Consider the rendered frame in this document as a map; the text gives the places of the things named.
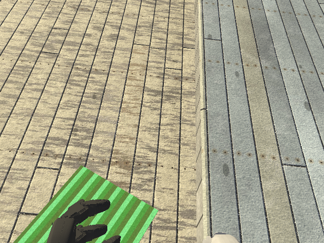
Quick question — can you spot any robot left hand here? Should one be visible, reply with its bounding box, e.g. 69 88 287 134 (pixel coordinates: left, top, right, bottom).
47 199 121 243

